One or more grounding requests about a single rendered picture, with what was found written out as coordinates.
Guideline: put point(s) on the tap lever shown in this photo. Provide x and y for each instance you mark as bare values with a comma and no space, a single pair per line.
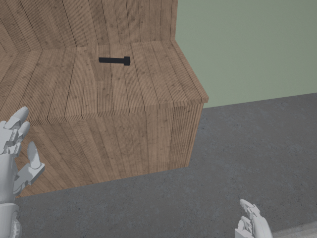
125,60

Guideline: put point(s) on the left robot forearm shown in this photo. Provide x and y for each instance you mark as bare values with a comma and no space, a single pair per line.
10,227

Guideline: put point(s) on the robot left hand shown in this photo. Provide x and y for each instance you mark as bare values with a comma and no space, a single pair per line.
12,134

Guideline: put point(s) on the robot right hand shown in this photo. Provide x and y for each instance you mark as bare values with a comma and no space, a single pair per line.
257,228

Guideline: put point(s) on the counter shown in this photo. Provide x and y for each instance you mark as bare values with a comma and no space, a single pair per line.
93,122

